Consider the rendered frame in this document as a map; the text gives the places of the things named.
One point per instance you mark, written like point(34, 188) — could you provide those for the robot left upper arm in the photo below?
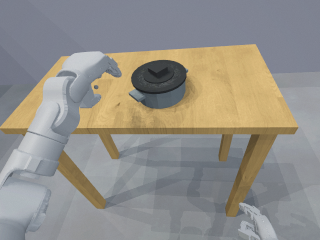
point(23, 206)

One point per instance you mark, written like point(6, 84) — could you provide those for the robot left forearm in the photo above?
point(55, 119)

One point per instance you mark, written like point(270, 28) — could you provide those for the table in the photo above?
point(229, 90)

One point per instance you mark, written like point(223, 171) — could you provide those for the pot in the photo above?
point(160, 101)

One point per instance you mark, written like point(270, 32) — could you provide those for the lid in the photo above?
point(148, 83)

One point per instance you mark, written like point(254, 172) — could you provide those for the robot right hand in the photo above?
point(261, 227)

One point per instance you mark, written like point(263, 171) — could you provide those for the knob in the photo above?
point(157, 69)

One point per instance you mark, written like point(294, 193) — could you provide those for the robot left hand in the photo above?
point(92, 65)

